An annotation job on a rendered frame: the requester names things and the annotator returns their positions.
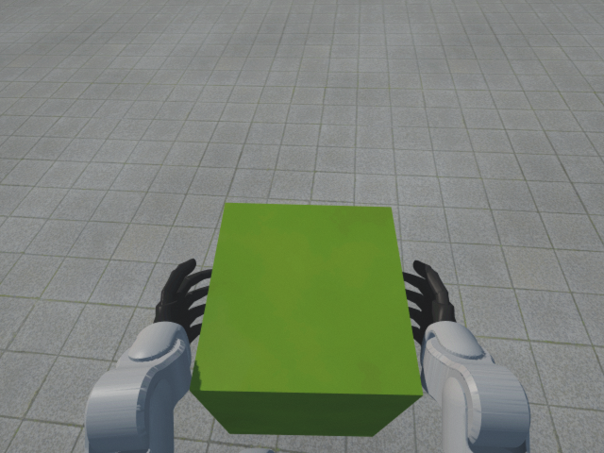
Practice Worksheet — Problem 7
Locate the left robot forearm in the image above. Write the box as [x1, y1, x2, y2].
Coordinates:
[84, 322, 192, 453]

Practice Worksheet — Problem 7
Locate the left robot hand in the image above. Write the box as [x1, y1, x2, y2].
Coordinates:
[153, 259, 212, 344]

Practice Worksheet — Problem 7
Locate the carton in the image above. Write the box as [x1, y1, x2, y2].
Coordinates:
[190, 203, 423, 437]

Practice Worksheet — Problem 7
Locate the right robot hand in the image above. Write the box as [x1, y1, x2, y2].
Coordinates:
[402, 260, 457, 345]

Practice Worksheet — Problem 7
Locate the right robot forearm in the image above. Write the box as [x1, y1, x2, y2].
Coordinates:
[420, 321, 530, 453]

